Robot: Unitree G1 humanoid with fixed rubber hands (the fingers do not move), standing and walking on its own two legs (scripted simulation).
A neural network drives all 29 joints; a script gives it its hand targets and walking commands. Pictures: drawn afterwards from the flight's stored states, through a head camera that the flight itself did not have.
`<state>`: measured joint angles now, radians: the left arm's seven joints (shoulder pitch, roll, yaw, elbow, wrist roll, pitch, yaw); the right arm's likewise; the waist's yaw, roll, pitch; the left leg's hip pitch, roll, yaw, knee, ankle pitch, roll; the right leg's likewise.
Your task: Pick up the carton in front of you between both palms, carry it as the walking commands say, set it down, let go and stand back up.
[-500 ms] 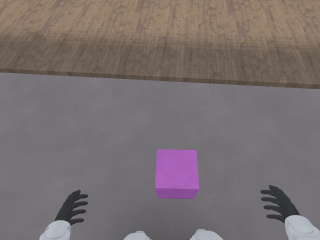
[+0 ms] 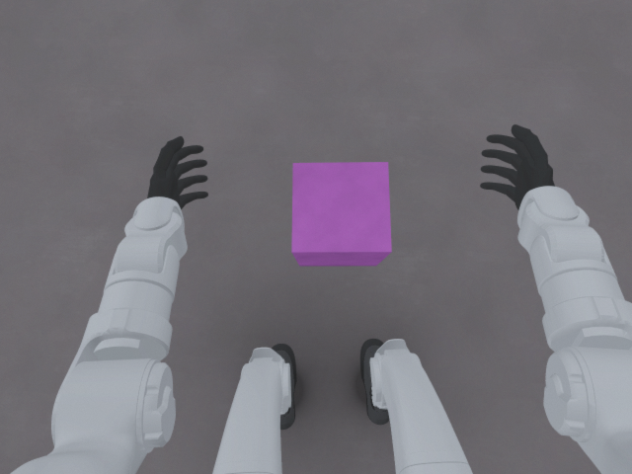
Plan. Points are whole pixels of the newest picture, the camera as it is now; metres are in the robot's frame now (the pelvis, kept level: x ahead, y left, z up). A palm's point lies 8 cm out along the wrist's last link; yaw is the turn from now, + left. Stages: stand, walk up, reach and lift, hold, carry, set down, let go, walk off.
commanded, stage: reach and lift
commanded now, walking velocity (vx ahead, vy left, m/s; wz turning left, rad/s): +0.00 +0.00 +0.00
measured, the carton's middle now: (338, 219) +0.52 -0.04 -0.55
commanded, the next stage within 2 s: none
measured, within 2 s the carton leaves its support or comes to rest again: neither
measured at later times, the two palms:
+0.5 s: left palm (223, 160) +0.54 +0.15 -0.19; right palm (467, 155) +0.52 -0.23 -0.19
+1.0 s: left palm (252, 206) +0.53 +0.15 -0.42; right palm (427, 206) +0.50 -0.23 -0.42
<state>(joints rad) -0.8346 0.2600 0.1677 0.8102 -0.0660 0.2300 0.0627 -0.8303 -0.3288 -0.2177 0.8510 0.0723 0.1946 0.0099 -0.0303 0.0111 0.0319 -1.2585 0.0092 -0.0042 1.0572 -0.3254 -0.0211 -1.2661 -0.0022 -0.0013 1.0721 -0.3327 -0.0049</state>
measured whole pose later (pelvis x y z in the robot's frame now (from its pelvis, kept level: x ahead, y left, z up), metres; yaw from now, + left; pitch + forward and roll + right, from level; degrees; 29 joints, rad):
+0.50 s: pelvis +0.02 +0.00 -0.05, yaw +0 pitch +51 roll +1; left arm -1.19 0.19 0.36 0.94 0.10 0.10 0.07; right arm -1.17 -0.24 -0.43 0.96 -0.08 0.08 0.01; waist -0.04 0.01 -0.08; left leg -1.73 0.00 -0.01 1.22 -0.37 -0.03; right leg -1.74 0.00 0.01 1.23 -0.37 0.00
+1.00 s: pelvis -0.04 +0.01 -0.27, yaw +0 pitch +42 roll +1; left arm -1.46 0.33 0.10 1.07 -0.19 0.14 0.16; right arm -1.45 -0.41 -0.16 1.12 0.20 0.11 -0.07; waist -0.05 0.02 0.25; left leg -2.23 -0.03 -0.01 2.03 -0.53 -0.03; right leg -2.24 0.01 0.03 2.04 -0.53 0.03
